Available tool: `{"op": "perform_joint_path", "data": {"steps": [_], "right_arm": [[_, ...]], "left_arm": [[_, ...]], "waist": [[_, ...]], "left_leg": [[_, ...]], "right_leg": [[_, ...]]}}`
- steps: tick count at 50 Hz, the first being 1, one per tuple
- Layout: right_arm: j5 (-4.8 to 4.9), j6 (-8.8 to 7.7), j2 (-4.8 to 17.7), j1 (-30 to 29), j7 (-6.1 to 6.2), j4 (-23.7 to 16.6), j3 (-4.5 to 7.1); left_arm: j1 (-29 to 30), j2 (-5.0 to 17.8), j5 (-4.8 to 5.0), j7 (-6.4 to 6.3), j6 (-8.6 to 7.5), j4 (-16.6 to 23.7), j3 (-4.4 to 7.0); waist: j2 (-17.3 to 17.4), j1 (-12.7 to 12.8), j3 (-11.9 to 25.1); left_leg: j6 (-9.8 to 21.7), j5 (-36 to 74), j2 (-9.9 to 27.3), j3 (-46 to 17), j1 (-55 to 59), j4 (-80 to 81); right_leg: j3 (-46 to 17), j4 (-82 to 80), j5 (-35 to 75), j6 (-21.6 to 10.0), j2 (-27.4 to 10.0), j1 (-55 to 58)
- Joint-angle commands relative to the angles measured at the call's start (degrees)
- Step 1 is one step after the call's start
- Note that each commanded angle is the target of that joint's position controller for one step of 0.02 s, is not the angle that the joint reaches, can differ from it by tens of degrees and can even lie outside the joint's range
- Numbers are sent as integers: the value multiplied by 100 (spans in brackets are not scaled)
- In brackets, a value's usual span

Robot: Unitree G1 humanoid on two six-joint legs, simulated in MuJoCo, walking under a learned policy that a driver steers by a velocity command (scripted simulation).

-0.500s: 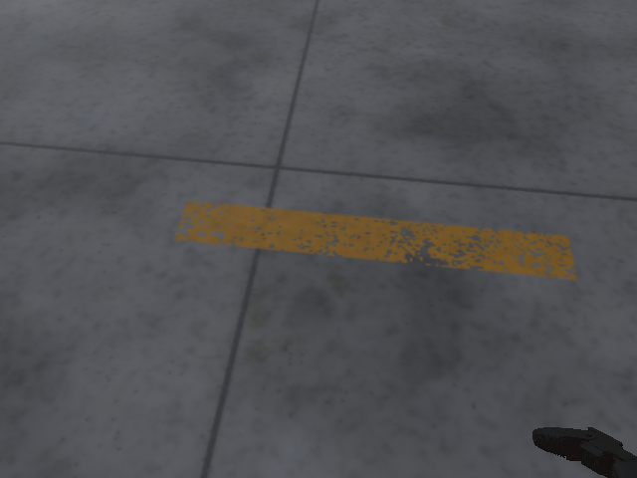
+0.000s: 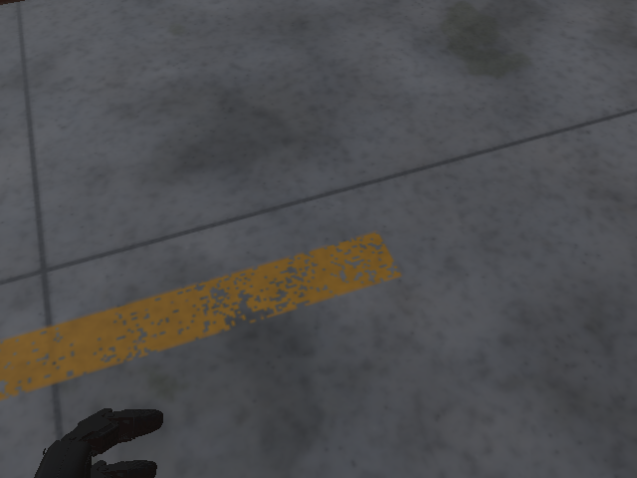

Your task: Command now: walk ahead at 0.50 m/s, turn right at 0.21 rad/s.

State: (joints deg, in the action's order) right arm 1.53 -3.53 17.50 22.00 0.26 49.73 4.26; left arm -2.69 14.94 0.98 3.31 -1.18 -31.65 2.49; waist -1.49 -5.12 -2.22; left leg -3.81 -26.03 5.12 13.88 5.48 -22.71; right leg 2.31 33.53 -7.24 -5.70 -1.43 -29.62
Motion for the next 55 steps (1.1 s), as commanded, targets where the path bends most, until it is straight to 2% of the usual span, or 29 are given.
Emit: {"op": "perform_joint_path", "data": {"steps": [1,2,3,4,6,8,12,16,22,25,27,28,29,30,31,32,33,34,36,39,42,46,48,50,51,52,53,54,55], "right_arm": [[-238,-116,275,124,-28,-570,-78],[-97,-253,309,211,-80,-481,-140],[169,-291,814,-512,-109,-617,33],[215,-303,734,-865,-103,-764,2],[13,-200,652,-753,-39,-640,29],[30,-32,450,-399,-31,-472,19],[19,83,243,-804,-2,-555,9],[-35,19,112,-1375,-134,-697,-39],[-30,4,-20,-2295,-367,-1187,-122],[-14,35,178,-2108,-443,-1347,-22],[1,71,591,-1066,-395,-1197,198],[-11,99,936,-118,-301,-1003,380],[-14,111,1519,213,-193,-944,500],[-33,21,1433,242,-223,-1096,431],[-85,-12,1021,181,-222,-1082,332],[-45,-40,820,-182,-215,-1115,278],[-19,-44,662,-598,-210,-1190,223],[-59,-48,493,-865,-185,-1284,165],[-102,-58,488,-1024,-140,-1363,155],[-88,-53,731,-864,-33,-1283,216],[-33,13,778,-642,39,-1202,234],[-40,137,705,-234,99,-998,211],[-71,186,609,-248,138,-983,183],[-95,185,463,-533,147,-1087,140],[-185,155,198,-519,136,-1229,45],[-136,129,-62,581,119,-1065,-54],[-86,145,399,933,85,-924,-13],[-24,239,721,354,98,-934,85],[-40,345,712,-194,142,-1033,91]], "left_arm": [[-2243,1734,-74,-227,-12,-183,629],[-2337,1543,-71,-216,-78,-87,519],[-2117,1170,-122,-157,-150,-155,401],[-1828,1034,-110,-153,-198,-238,358],[-1223,617,-119,-138,-296,-311,236],[-1042,513,-150,-143,-429,-392,237],[-1156,577,-223,-239,-551,-684,287],[-1224,679,-181,-337,-540,-835,309],[-1708,890,-68,-423,-318,-1188,408],[-1604,1117,-39,-499,-162,-1179,464],[-1467,1260,-10,-550,-78,-1139,482],[-1345,1231,3,-578,-101,-1090,446],[-1833,437,-228,-503,-221,-852,212],[-1720,402,-119,-407,-479,-694,98],[-982,809,115,-325,-643,-547,209],[-777,822,146,-314,-720,-453,186],[-768,793,4,-357,-730,-517,200],[-836,860,-113,-380,-678,-543,253],[-1015,779,-170,-383,-532,-546,261],[-668,543,-202,-413,-416,-428,173],[20,370,-173,-380,-442,-293,86],[393,534,-137,-255,-539,-230,137],[213,650,-179,-194,-582,-273,199],[-404,742,-277,-204,-648,-442,261],[-871,1013,-386,-231,-680,-455,298],[-1202,1200,-458,-246,-606,-549,322],[-1413,935,-211,-204,-511,-675,292],[-1158,717,-135,-207,-437,-590,225],[-819,546,-183,-222,-360,-565,142]], "waist": [[-1003,1130,1754],[-1066,1182,2881],[-400,1338,2131],[-403,1164,1297],[-339,671,641],[-389,447,558],[-149,455,110],[-95,637,-97],[18,961,-417],[-303,690,-4],[-419,67,641],[-166,-469,1096],[1275,-37,1614],[1202,-28,2511],[661,-297,1961],[358,-84,1269],[1,222,819],[77,425,606],[280,644,503],[346,594,323],[569,290,287],[747,61,401],[826,180,520],[813,588,758],[356,749,1397],[-1200,472,2219],[-1290,503,2664],[-697,685,2018],[-305,673,1534]], "left_leg": [[453,1322,130,-311,-3710,-4189],[399,-910,-489,-1578,-4415,-5473],[459,-515,-229,-1942,-4867,-5762],[505,-10,-11,-1830,-4982,-5493],[470,786,364,-1869,-4428,-4834],[406,1221,406,-1916,-3979,-4648],[277,2039,280,-2152,-4534,-3889],[331,3216,119,-1859,-4484,-2444],[615,2816,-15,-1356,-4936,-1374],[915,1939,-477,-832,-4192,-1303],[1236,1599,-895,-686,-2700,-1167],[1497,1940,-847,-1106,-1073,-711],[2334,1997,652,-3680,1135,-811],[3139,1104,1439,-6319,2073,198],[2719,1122,1247,-5575,1754,487],[2475,1453,1023,-4764,885,529],[2275,1999,766,-4179,-27,581],[2202,2498,574,-3790,-683,707],[2195,2999,375,-3478,-1385,910],[2077,3396,129,-2946,-2075,959],[1752,2786,-199,-2695,-2284,801],[1498,3233,-39,-2897,-1762,159],[1350,3485,126,-3185,-1330,-342],[1060,4001,-150,-3111,-1299,-1138],[799,3055,-499,-2880,-1766,-2224],[327,-676,-1237,-2520,-3265,-4135],[198,-1460,-1042,-2684,-3707,-4867],[70,-1095,-840,-2643,-3969,-5250],[12,-765,-668,-2414,-4013,-5142]], "right_leg": [[-2327,-120,340,-1027,-1294,5302],[-4621,-1182,-468,-1661,-2261,5591],[-3828,-1430,-556,-1296,-2076,4934],[-2894,-1510,-307,-1080,-1861,4002],[-1758,-1819,303,-778,-1371,2648],[-1263,-2236,463,-727,-1244,2145],[-386,-2532,1254,-600,-1166,2095],[287,-2718,1276,-368,-1043,2306],[690,-2379,2105,-282,-1422,3563],[922,-1418,4655,-118,-1444,3890],[1015,192,5602,41,-1324,3594],[1077,1653,4602,265,-1079,2605],[891,3794,-509,638,-214,84],[-474,4958,-2801,694,590,-1222],[-921,4958,-2296,558,191,-1777],[-855,4437,-1759,468,-71,-1765],[-789,3888,-1466,506,-295,-1445],[-781,3516,-1259,579,-433,-1040],[-696,3114,-1068,751,-499,-623],[-484,2136,-452,998,-399,-500],[-435,677,746,1048,-117,-104],[-433,-269,1331,914,183,237],[-522,-490,1123,688,193,366],[-381,-1001,1782,393,136,1263],[-999,-665,3636,97,-642,2505],[-2732,-413,5155,-1107,-2119,4369],[-3738,-677,3634,-1393,-2403,4477],[-3323,-901,2393,-1165,-2083,3919],[-2819,-1077,1628,-904,-1764,3274]]}}
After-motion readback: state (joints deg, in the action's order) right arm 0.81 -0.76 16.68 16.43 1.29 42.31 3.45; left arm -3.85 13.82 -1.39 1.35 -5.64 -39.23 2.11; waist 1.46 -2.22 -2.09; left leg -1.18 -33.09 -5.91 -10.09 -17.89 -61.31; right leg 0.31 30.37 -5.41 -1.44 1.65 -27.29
